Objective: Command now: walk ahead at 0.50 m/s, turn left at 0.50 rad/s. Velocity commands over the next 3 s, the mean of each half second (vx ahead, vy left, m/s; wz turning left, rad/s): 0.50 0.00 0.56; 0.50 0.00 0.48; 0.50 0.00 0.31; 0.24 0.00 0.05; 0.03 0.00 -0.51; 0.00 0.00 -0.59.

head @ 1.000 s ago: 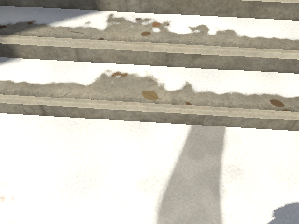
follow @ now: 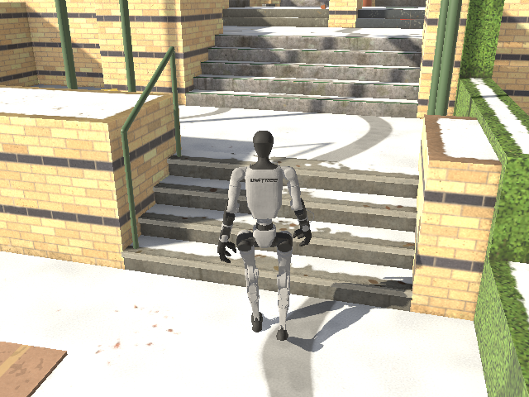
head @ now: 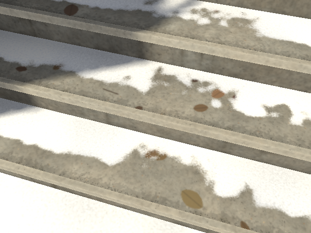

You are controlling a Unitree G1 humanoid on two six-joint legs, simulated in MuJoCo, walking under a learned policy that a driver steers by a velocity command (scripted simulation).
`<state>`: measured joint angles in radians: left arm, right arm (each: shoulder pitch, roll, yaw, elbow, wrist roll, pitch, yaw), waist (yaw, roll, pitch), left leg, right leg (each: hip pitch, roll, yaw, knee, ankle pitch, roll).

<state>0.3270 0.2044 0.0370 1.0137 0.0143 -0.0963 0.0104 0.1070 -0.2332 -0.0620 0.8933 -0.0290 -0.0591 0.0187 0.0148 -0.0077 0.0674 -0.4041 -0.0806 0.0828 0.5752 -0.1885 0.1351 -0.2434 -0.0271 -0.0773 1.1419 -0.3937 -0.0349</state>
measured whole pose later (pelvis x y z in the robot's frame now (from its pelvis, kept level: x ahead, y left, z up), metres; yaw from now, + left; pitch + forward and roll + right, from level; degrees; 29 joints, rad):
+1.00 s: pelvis +0.62 -0.05 +0.14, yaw +30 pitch +2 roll +3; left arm 0.14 0.13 -0.02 0.59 0.04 -0.04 0.04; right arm 0.22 -0.31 -0.05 0.82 -0.03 -0.05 -0.06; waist 0.04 0.08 -0.03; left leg -0.42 -0.18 0.04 0.74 -0.37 0.13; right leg -0.91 0.08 0.17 2.32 -0.52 -0.05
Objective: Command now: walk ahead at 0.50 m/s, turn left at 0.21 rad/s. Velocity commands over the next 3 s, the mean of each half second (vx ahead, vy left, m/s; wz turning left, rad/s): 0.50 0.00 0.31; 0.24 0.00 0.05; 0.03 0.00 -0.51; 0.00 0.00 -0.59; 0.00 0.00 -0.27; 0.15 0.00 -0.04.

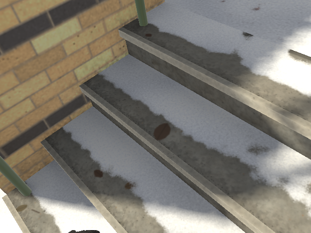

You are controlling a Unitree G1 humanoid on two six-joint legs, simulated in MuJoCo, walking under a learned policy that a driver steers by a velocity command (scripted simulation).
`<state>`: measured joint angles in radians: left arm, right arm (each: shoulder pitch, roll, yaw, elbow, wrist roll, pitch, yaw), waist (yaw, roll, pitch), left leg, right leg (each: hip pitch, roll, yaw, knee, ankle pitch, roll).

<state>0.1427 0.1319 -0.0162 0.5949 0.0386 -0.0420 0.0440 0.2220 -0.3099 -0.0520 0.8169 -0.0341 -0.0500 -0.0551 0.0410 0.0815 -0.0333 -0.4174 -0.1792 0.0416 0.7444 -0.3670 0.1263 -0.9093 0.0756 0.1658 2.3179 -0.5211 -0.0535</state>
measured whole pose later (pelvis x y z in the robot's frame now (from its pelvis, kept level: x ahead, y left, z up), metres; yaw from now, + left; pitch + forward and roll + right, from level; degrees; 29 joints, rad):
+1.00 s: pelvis +0.50 -0.10 +0.28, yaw +7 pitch +0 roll +3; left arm 0.37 0.16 0.08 0.85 0.00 -0.04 0.00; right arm 0.09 -0.18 -0.02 0.65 -0.03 -0.01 -0.06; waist 0.01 0.01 0.07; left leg -0.63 -0.09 0.23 0.96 -0.35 0.16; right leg -0.41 0.02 0.03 1.65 -0.27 0.01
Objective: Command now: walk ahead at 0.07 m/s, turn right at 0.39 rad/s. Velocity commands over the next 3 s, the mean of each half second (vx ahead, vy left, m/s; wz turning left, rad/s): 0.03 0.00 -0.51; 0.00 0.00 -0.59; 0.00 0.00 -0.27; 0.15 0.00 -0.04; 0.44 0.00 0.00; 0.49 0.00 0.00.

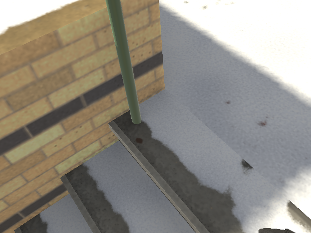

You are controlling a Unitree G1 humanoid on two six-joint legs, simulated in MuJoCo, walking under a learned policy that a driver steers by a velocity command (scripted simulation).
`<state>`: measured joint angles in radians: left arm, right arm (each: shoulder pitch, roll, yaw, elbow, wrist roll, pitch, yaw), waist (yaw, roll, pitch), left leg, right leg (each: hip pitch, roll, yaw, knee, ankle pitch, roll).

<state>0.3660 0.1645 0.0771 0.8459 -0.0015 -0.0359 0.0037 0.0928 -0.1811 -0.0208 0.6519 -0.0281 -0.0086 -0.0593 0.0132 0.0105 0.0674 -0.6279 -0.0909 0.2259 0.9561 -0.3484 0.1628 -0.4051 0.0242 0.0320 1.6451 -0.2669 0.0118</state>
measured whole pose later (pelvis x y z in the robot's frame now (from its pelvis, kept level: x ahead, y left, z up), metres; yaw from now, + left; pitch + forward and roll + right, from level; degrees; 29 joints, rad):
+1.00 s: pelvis +0.15 +0.01 +0.05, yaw -33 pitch +2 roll +0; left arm 0.24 0.25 0.07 0.63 0.03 0.04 0.04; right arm 0.14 -0.17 0.00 0.53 0.01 0.01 -0.03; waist 0.04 -0.04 0.02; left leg -0.45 0.00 0.03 0.69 -0.31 0.01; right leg -0.36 0.09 0.11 0.70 -0.37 -0.02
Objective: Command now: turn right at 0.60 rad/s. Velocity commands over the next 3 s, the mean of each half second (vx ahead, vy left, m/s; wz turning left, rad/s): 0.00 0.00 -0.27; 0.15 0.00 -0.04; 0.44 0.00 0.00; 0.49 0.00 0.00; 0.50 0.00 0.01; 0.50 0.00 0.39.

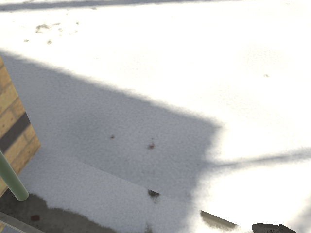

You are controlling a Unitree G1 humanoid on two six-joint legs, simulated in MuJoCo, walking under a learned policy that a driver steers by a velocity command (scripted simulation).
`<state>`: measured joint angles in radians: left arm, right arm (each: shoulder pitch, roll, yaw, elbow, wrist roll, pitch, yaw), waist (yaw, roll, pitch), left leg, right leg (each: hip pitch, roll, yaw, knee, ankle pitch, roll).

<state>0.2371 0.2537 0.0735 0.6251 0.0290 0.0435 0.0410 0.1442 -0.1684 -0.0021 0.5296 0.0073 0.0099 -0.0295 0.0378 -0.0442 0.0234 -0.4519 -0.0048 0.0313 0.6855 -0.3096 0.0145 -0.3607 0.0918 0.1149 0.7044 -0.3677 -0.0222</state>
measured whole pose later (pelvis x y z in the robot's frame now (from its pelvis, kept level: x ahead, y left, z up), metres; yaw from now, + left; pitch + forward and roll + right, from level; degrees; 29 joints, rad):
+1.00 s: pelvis +0.06 +0.00 +0.02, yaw -8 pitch +3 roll -1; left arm 0.51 0.18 0.05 0.87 0.03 -0.06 0.03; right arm 0.34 -0.19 -0.08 0.86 -0.02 -0.02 0.01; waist 0.06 0.01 -0.06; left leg -0.57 0.01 0.05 1.24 -0.38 0.08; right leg -0.16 0.06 0.02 0.44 -0.34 -0.11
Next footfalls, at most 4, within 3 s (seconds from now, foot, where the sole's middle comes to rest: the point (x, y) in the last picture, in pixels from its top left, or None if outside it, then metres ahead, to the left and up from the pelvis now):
0.36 right None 0.02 -0.10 -0.75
1.30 left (122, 225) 0.43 0.14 -0.59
1.88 right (173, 160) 0.72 -0.04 -0.59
2.38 left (143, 97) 1.06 0.10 -0.59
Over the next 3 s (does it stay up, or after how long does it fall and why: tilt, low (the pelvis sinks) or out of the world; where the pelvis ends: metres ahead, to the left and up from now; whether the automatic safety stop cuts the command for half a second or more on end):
stays up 1.20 -0.01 0.18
